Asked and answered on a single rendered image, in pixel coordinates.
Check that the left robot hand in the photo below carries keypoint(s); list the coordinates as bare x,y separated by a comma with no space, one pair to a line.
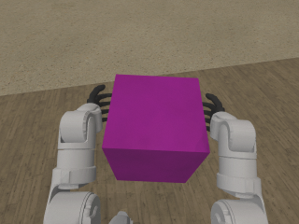
94,99

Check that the robot left shin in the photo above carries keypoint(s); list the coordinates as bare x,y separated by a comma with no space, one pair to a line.
122,213

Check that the left robot thigh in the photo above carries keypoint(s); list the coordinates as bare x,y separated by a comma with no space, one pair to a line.
121,219

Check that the robot right upper arm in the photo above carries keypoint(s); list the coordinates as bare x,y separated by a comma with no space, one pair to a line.
228,211

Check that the robot left forearm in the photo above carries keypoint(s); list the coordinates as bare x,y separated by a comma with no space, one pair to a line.
77,141

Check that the carton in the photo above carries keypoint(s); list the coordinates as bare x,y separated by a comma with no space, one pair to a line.
156,129

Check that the robot left upper arm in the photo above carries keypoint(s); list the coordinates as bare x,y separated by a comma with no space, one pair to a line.
74,207

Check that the robot right forearm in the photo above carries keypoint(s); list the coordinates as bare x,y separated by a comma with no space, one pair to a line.
237,151

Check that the right robot hand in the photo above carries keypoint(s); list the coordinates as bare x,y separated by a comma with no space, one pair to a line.
215,107

